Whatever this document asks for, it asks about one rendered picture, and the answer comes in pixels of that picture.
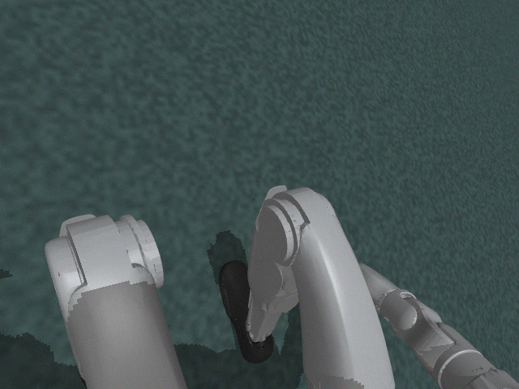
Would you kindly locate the right robot hand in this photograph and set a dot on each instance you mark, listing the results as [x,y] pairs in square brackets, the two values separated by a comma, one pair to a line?
[379,286]

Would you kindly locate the right robot foot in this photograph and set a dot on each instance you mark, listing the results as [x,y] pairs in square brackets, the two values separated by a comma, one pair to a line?
[235,292]

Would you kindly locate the right robot arm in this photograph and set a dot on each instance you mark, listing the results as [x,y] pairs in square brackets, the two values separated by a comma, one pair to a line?
[447,356]

